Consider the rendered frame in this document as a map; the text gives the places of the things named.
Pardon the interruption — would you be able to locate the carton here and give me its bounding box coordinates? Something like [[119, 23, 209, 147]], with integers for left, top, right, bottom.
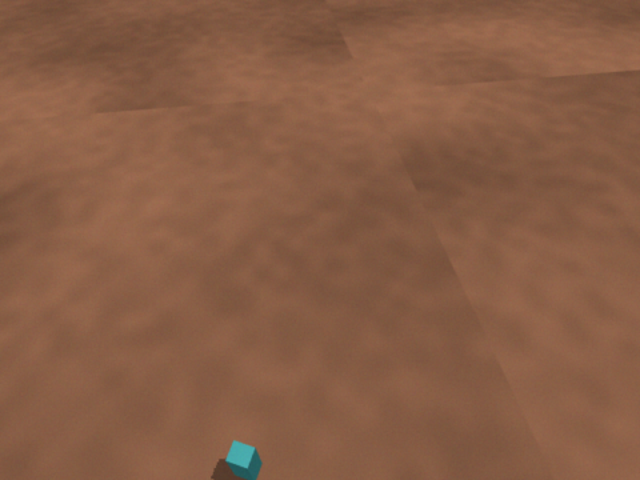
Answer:
[[225, 440, 262, 480]]

